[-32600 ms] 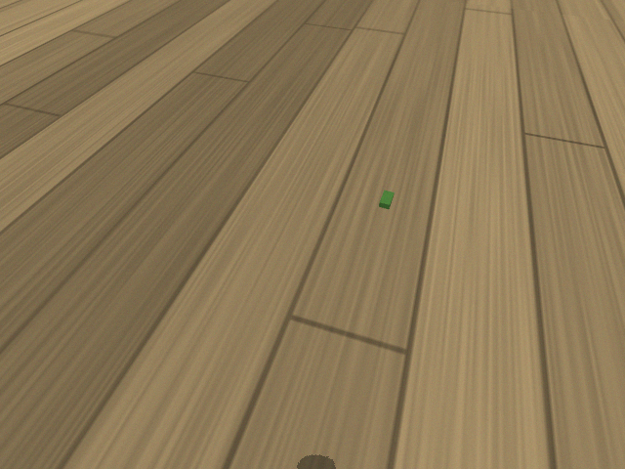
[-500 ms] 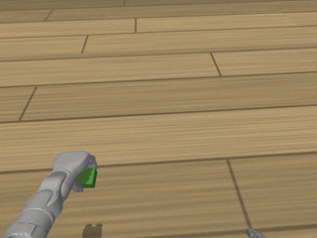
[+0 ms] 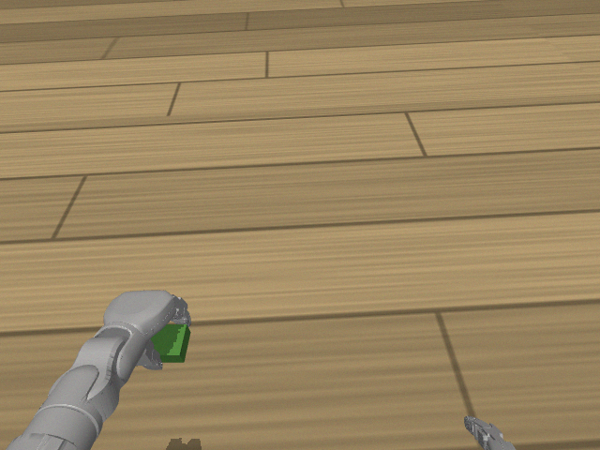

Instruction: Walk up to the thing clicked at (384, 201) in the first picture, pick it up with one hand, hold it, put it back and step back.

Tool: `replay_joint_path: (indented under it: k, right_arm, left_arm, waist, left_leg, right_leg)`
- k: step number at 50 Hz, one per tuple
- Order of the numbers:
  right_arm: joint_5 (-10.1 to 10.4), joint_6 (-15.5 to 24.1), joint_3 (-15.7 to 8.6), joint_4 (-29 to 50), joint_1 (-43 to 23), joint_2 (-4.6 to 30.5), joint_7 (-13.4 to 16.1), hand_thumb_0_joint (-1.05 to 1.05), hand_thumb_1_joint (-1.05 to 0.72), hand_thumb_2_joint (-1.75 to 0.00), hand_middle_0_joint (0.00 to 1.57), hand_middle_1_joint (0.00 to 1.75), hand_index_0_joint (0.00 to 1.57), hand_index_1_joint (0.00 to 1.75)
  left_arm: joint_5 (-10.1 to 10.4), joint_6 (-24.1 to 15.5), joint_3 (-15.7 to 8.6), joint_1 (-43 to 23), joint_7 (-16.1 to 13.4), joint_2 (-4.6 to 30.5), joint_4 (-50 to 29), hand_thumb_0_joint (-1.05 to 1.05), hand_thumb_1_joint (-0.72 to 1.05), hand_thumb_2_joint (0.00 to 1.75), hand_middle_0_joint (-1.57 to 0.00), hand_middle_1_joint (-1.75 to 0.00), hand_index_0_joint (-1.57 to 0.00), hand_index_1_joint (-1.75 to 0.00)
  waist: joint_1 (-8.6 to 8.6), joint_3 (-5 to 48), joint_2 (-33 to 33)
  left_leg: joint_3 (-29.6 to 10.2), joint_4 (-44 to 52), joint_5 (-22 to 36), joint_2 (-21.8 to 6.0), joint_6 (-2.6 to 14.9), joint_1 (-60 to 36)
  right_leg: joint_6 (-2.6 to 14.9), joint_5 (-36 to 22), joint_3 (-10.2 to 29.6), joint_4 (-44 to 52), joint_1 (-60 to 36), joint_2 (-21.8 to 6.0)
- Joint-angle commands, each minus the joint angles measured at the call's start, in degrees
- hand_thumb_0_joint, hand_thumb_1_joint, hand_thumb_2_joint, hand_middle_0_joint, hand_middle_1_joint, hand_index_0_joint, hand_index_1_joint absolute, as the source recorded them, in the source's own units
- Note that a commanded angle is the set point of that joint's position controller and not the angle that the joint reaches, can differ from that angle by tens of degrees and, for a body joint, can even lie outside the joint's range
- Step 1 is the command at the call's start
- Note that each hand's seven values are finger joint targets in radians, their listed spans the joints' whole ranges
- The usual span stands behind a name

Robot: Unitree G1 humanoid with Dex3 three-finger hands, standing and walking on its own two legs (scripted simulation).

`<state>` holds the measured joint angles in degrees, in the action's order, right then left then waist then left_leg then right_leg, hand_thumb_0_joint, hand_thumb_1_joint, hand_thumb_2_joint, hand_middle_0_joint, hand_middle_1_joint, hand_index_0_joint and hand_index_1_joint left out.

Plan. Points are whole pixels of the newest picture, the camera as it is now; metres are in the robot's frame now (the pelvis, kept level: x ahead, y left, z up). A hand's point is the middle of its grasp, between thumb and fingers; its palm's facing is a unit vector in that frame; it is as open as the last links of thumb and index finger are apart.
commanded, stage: hold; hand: left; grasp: from above
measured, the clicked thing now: (155, 343) +0.31 +0.23 -0.07
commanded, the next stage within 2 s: crouch in 1.14 s
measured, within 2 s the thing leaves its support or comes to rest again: neither
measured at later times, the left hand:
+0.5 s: hand (147, 346) +0.28 +0.22 -0.02, palm faces -0.44 -0.02 -0.90, open 7.7 cm
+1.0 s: hand (149, 339) +0.29 +0.21 -0.02, palm faces -0.44 -0.02 -0.90, open 7.8 cm
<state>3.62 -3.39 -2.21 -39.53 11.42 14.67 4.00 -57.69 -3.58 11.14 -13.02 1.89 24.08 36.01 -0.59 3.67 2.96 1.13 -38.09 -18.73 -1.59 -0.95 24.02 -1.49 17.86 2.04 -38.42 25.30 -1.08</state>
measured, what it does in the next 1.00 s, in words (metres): stands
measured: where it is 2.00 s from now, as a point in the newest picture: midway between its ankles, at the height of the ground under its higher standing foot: outside the picture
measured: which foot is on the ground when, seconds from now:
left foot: down 0.00-1.00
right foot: down 0.00-1.00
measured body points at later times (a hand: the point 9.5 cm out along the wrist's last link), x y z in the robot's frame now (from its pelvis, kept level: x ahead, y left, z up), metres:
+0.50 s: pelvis -0.01 +0.00 +0.01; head +0.00 -0.03 +0.46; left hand +0.30 +0.21 +0.03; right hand +0.14 -0.26 -0.11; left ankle +0.01 +0.13 -0.72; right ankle +0.02 -0.14 -0.72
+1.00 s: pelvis +0.00 +0.00 +0.01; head +0.01 -0.03 +0.46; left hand +0.31 +0.21 +0.03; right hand +0.15 -0.26 -0.11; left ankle +0.01 +0.13 -0.72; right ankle +0.02 -0.14 -0.72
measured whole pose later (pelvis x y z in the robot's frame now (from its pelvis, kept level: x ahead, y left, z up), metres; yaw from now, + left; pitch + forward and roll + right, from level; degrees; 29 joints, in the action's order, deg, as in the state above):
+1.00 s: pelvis +0.00 +0.00 +0.01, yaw +0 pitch +2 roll +1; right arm 4.3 -3.6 -1.6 -39.7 9.9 14.4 4.7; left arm -57.1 -3.5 11.6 -12.3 3.3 23.9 33.0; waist 0.4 1.2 3.3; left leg 1.6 -30.4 -15.2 -1.5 -1.0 17.0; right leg -1.4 14.6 2.4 -31.5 18.8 -1.1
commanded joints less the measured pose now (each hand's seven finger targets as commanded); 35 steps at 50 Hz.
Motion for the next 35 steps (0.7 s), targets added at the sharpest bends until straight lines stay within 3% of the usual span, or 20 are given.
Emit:
replay_joint_path:
  k: [1,10,16,21,23,25,27,30,32,35]
  right_arm:
    - [-0.28,2.21,-2.23,7.38,-3.95,7.00,0.52,0.00,-0.90,-0.90,0.20,0.30,0.20,0.30]
    - [-0.02,2.56,-1.99,8.04,-4.96,7.07,0.76,0.00,-0.90,-0.90,0.20,0.30,0.20,0.30]
    - [0.05,2.84,-1.66,8.64,-6.22,6.81,0.75,0.00,-0.91,-0.90,0.20,0.30,0.20,0.30]
    - [0.05,2.91,-1.68,8.13,-5.86,6.74,0.93,0.00,-0.91,-0.90,0.20,0.30,0.20,0.30]
    - [0.12,2.94,-1.52,8.13,-6.33,6.70,0.97,0.00,-0.91,-0.90,0.20,0.30,0.20,0.30]
    - [0.13,2.93,-1.58,8.26,-6.59,6.69,1.02,0.00,-0.91,-0.90,0.20,0.30,0.20,0.30]
    - [0.13,2.93,-1.32,8.12,-6.82,6.65,1.08,0.00,-0.91,-0.90,0.20,0.30,0.20,0.30]
    - [0.21,2.90,-1.35,8.36,-6.86,6.72,0.99,0.00,-0.91,-0.90,0.20,0.30,0.20,0.30]
    - [0.26,2.80,-1.36,8.37,-6.89,6.72,1.03,0.00,-0.91,-0.90,0.20,0.30,0.20,0.30]
    - [0.21,2.73,-1.38,8.58,-7.08,6.61,1.02,0.00,-0.91,-0.90,0.20,0.30,0.20,0.30]
  left_arm:
    - [0.65,-0.33,-6.66,-17.04,-1.67,12.75,-11.38,0.00,0.76,0.28,-1.05,-0.37,-1.11,-0.32]
    - [1.32,-0.32,-6.70,-17.49,-1.04,12.95,-13.44,0.00,0.76,0.27,-1.05,-0.38,-1.11,-0.32]
    - [1.65,-0.20,-6.42,-17.13,-0.86,12.48,-14.15,0.00,0.76,0.24,-1.03,-0.41,-1.10,-0.34]
    - [1.03,-0.13,-6.68,-17.35,-0.37,12.99,-14.49,0.00,0.75,0.28,-1.04,-0.41,-1.10,-0.35]
    - [1.34,-0.20,-7.33,-16.66,-0.29,13.38,-14.42,0.00,0.75,0.29,-1.05,-0.40,-1.10,-0.34]
    - [1.70,-0.17,-6.08,-17.35,0.06,12.13,-15.17,0.00,0.78,0.30,-1.06,-0.41,-1.12,-0.35]
    - [1.75,-0.12,-7.16,-18.44,-0.02,13.49,-15.59,0.00,0.77,0.28,-1.05,-0.42,-1.11,-0.35]
    - [1.87,-0.23,-5.53,-17.23,0.67,11.64,-14.85,0.00,0.77,0.26,-1.04,-0.41,-1.10,-0.34]
    - [1.95,-0.25,-7.20,-16.39,0.50,13.21,-14.11,0.00,0.74,0.25,-1.02,-0.41,-1.08,-0.34]
    - [1.63,-0.65,-6.26,-17.40,0.52,12.70,-14.79,0.00,0.74,0.29,-1.03,-0.41,-1.09,-0.35]
  waist:
    - [0.40,13.13,-1.82]
    - [0.67,12.53,-2.04]
    - [0.92,10.13,-2.85]
    - [0.72,11.87,-3.17]
    - [1.12,10.92,-1.91]
    - [0.85,10.81,-3.01]
    - [0.82,10.40,-2.72]
    - [0.89,9.68,-2.34]
    - [1.17,9.58,-2.68]
    - [1.23,10.05,-1.60]
  left_leg:
    - [0.24,5.29,12.41,2.77,1.52,-7.62]
    - [0.31,7.28,11.60,2.55,1.54,-9.10]
    - [0.28,8.87,7.91,2.58,1.59,-8.86]
    - [0.61,8.70,10.91,2.82,1.77,-10.57]
    - [0.72,9.38,10.53,2.82,1.63,-10.82]
    - [0.75,9.67,10.51,2.72,1.68,-11.29]
    - [0.79,10.17,9.47,2.80,1.75,-11.44]
    - [0.54,10.93,9.38,2.41,1.57,-11.60]
    - [0.53,10.92,9.59,2.50,1.58,-11.28]
    - [0.44,11.18,11.24,2.37,1.34,-11.99]
  right_leg:
    - [1.56,-10.21,-1.12,6.74,-5.25,2.58]
    - [1.65,-9.00,-1.26,8.20,-6.14,2.68]
    - [1.69,-5.10,-1.21,10.01,-6.27,2.58]
    - [1.33,-8.47,-0.96,10.24,-7.77,2.37]
    - [1.57,-7.82,-1.06,10.72,-7.81,2.41]
    - [1.48,-7.82,-1.16,11.17,-7.84,2.48]
    - [1.41,-6.96,-1.07,11.75,-7.76,2.39]
    - [1.75,-6.63,-1.36,11.61,-7.94,2.65]
    - [1.70,-6.68,-1.29,11.86,-8.32,2.60]
    - [1.95,-8.01,-1.51,11.52,-8.67,2.78]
